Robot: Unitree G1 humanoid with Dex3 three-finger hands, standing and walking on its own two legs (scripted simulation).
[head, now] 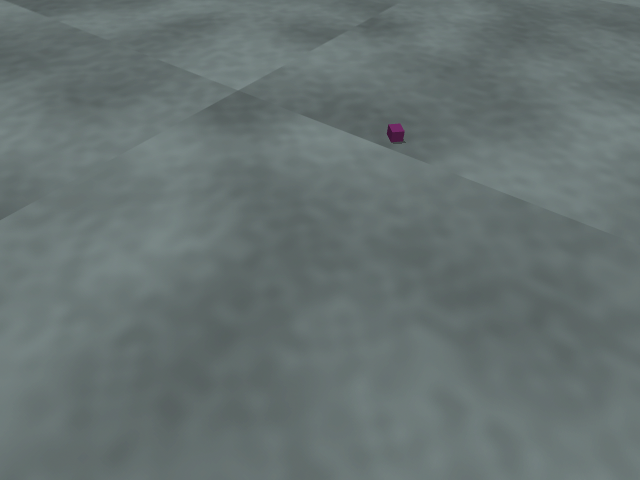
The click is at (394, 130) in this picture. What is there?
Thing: small box
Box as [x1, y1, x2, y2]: [387, 124, 404, 141]
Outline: 388,124 387,135 390,141 401,141 404,131 400,124
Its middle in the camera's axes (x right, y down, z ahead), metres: +0.45 -0.64 +2.25
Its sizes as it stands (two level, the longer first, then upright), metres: 0.086 0.072 0.066
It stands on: the floor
